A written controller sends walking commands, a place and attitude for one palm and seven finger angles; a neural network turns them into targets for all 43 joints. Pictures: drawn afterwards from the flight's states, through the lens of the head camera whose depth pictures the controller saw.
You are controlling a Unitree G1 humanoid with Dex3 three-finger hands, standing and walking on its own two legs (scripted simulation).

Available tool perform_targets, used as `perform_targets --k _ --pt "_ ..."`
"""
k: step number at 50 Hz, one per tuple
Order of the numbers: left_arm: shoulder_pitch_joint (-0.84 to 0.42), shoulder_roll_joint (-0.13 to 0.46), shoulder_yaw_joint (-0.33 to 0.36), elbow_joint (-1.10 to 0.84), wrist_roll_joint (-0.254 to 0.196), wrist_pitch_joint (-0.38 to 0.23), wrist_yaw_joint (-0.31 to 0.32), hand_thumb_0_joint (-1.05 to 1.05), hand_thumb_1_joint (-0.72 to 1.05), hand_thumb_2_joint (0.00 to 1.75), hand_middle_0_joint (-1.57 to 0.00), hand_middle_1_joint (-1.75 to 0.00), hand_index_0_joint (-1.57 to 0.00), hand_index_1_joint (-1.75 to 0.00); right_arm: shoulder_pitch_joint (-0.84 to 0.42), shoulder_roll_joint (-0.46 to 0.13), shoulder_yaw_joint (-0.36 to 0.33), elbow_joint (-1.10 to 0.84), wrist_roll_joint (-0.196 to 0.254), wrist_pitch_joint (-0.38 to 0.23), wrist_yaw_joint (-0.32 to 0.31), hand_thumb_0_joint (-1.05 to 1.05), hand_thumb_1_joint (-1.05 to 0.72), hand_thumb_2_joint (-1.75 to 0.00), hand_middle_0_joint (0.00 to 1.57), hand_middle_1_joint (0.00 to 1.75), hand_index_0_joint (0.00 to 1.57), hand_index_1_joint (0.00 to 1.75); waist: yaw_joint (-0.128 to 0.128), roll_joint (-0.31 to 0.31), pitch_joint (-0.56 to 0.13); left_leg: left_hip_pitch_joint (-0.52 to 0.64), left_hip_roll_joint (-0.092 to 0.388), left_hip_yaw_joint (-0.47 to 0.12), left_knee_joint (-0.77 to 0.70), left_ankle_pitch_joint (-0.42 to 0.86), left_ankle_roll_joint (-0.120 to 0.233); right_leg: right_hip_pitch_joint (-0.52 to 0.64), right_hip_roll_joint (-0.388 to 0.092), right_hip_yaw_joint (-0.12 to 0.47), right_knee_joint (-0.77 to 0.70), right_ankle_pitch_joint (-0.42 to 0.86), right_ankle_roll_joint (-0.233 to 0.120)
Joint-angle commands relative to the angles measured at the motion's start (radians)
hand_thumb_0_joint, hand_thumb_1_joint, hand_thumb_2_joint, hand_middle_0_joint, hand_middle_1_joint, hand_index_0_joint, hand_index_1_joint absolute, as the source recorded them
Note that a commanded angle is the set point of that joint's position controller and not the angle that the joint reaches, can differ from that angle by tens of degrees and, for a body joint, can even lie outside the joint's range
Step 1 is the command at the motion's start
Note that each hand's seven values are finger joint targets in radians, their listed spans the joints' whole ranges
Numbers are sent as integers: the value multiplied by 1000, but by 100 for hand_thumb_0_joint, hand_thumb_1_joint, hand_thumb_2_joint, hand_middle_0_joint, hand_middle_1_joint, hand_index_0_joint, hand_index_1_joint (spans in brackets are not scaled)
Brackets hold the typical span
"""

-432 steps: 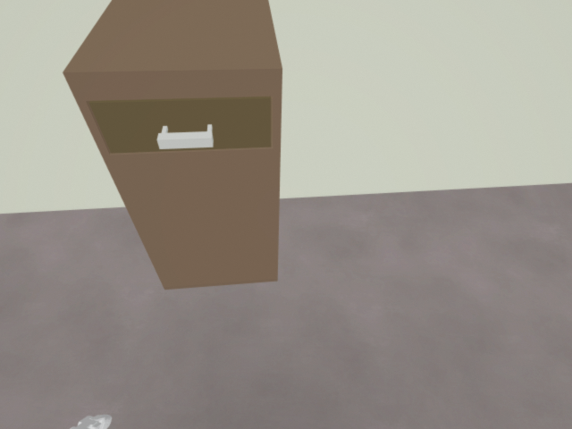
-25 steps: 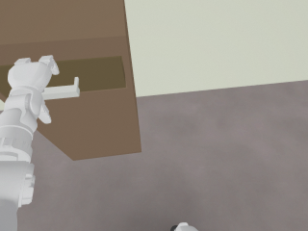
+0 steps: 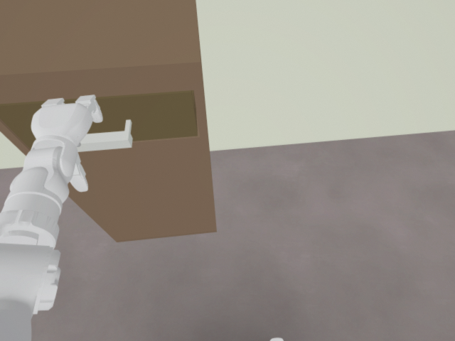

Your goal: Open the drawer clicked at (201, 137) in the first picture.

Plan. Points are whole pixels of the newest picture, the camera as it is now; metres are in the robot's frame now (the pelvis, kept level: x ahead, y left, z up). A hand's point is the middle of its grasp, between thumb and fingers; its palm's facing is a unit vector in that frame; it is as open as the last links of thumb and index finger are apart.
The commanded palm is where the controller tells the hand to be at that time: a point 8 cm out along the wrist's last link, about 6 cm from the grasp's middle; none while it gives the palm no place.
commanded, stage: move the hooked fingers above the handle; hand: left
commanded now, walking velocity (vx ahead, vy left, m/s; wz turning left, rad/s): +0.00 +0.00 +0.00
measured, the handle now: (103, 133) +0.53 +0.27 +0.00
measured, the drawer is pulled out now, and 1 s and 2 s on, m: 0.00 0.00 0.00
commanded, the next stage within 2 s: lower the fingers behind the handle in 1.48 s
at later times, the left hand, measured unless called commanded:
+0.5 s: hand (88, 146) +0.46 +0.26 +0.05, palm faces -0.14 -0.03 -0.99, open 13.8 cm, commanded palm +0.46 +0.27 +0.12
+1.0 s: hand (80, 141) +0.46 +0.27 +0.07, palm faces -0.06 -0.01 -1.00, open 13.8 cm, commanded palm +0.46 +0.27 +0.12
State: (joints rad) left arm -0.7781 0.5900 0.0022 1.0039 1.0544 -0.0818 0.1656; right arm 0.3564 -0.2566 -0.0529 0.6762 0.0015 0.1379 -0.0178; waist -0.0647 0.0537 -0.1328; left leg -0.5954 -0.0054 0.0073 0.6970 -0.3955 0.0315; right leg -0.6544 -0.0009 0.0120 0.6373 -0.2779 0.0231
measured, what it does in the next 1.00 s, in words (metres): stands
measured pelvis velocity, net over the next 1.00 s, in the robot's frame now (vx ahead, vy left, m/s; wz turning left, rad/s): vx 0.00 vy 0.00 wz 0.02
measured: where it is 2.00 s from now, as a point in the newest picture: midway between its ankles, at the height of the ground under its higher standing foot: outside the picture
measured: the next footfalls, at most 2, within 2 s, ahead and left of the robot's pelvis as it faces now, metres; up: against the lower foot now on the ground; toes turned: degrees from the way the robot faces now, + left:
none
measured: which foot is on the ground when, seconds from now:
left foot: down 0.00-1.00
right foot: down 0.00-1.00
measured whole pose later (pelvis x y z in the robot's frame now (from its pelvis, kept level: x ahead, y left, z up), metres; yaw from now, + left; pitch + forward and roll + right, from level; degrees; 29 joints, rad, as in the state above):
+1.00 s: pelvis +0.00 +0.00 +0.00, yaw +1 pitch +16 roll -2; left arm -0.80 0.61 -0.01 0.97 1.06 -0.19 0.17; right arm 0.35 -0.26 -0.05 0.69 0.00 0.13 -0.05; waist -0.07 0.03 -0.12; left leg -0.60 -0.01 -0.02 0.71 -0.40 0.02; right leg -0.65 0.00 -0.01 0.65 -0.29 0.01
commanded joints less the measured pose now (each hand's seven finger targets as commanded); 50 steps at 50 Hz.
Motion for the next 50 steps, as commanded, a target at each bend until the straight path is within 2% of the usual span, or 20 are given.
perform_targets --k 1,2,4,5,9,12,14,17,20,23,26,28,29,31,33,38,44,45,46,50 --pt "-455 219 43 -290 -14 -98 8 0 -50 30 -30 -120 -30 -120 101 -164 -62 -64 -6 -18 -31 0 -90 -90 20 30 20 30 -34 8 -340 230 5 -21 -54 545 6 216 39 -39 -28 290 -57" --pt "-456 219 48 -292 -13 -111 18 0 -50 30 -30 -120 -30 -120 98 -161 -61 -64 -7 -19 -31 0 -90 -90 20 30 20 30 -32 15 -332 222 -1 -20 -54 520 6 212 41 -38 -28 276 -60" --pt "-487 303 118 -305 4 -129 57 0 -50 30 -30 -120 -30 -120 96 -161 -57 -53 -12 -19 -32 0 -90 -90 20 30 20 30 -17 69 -340 206 -5 -24 -49 529 -2 204 39 -39 -8 273 -68" --pt "-476 310 128 -272 7 -122 79 0 -50 30 -30 -120 -30 -120 91 -158 -53 -52 -13 -19 -30 0 -90 -90 20 30 20 30 -14 67 -317 186 -9 -23 -49 507 -4 194 41 -43 -3 257 -70" --pt "-445 375 178 -207 25 -63 141 0 -50 30 -30 -120 -30 -120 74 -163 -45 -51 -21 -19 -16 0 -90 -90 20 30 20 30 10 78 -364 128 -19 -7 -36 506 -8 236 38 -44 26 294 -70" --pt "-417 347 135 -138 25 -1 131 0 -50 30 -30 -120 -30 -120 74 -170 -44 -58 -14 -19 -11 0 -90 -90 20 30 20 30 6 47 -372 101 -19 12 -43 466 -5 264 36 -42 16 306 -65" --pt "-403 304 85 -82 21 25 92 0 -50 30 -30 -120 -30 -120 89 -175 -46 -57 -6 -19 -16 0 -90 -90 20 30 20 30 -16 -3 -381 101 -16 18 -45 452 2 282 35 -37 2 323 -57" --pt "-447 249 27 -139 1 -9 22 0 -50 30 -30 -120 -30 -120 108 -178 -55 -63 3 -25 -32 0 -90 -90 20 30 20 30 -45 -35 -404 147 -11 11 -44 460 12 291 35 -29 -20 341 -51" --pt "-517 202 -7 -264 -26 -99 -28 0 -50 30 -30 -120 -30 -120 117 -172 -65 -52 -7 -29 -45 0 -90 -90 20 30 20 30 -69 8 -411 233 -6 -9 -30 515 13 240 36 -23 -26 336 -51" --pt "-540 285 74 -316 -30 -169 -12 0 -50 30 -30 -120 -30 -120 122 -169 -63 -41 -13 -25 -56 0 -90 -90 20 30 20 30 -56 45 -392 224 -10 -18 -19 526 7 209 38 -25 -14 316 -60" --pt "-524 364 161 -254 -7 -166 67 0 -50 30 -30 -120 -30 -120 117 -166 -53 -27 -16 -25 -45 0 -90 -90 20 30 20 30 -25 89 -339 145 -16 -24 -16 505 -4 171 41 -39 21 279 -69" --pt "-489 464 247 -235 6 -130 120 0 -50 30 -30 -120 -30 -120 101 -176 -44 -25 -29 -18 -30 0 -90 -90 20 30 20 30 19 117 -395 113 -21 -18 -2 564 -10 209 41 -42 55 321 -73" --pt "-478 470 245 -237 19 -103 142 0 -50 30 -30 -120 -30 -120 92 -169 -40 -37 -31 -16 -23 0 -90 -90 20 30 20 30 28 149 -435 114 -21 -15 3 607 -16 228 38 -44 71 351 -71" --pt "-395 414 216 -192 21 -40 162 0 -50 30 -30 -120 -30 -120 88 -166 -43 -43 -33 -16 -6 0 -90 -90 20 30 20 30 43 136 -455 122 -12 -1 5 669 -21 252 37 -51 71 391 -66" --pt "-333 369 179 -108 17 21 143 0 -50 30 -30 -120 -30 -120 91 -174 -44 -48 -25 -9 3 0 -90 -90 20 30 20 30 31 42 -465 96 -7 11 1 657 -14 299 39 -46 59 422 -60" --pt "-396 379 154 -189 -2 23 66 0 -50 30 -30 -120 -30 -120 94 -188 -51 -69 -4 -4 -21 0 -90 -90 20 30 20 30 0 -77 -475 100 -4 21 -45 534 13 386 30 -24 8 434 -47" --pt "-469 271 62 -277 -6 -115 14 0 -50 30 -30 -120 -30 -120 102 -168 -61 -50 -2 -22 -52 0 -90 -90 20 30 20 30 -52 19 -344 195 -5 -2 -53 467 15 233 37 -27 -38 295 -51" --pt "-479 279 69 -255 0 -124 20 0 -50 30 -30 -120 -30 -120 105 -170 -61 -39 -2 -24 -53 0 -90 -90 20 30 20 30 -57 25 -307 191 -4 -10 -52 447 10 191 38 -33 -34 262 -55" --pt "-494 233 30 -256 1 -128 26 0 -50 30 -30 -120 -30 -120 106 -164 -60 -40 -2 -27 -50 0 -90 -90 20 30 20 30 -60 54 -297 204 -6 -17 -51 440 4 155 39 -37 -32 230 -59" --pt "-521 259 55 -181 4 -106 72 0 -50 30 -30 -120 -30 -120 116 -166 -53 -27 -7 -33 -37 0 -90 -90 20 30 20 30 -56 80 -282 173 -10 -23 -43 406 -7 113 42 -46 -15 188 -67"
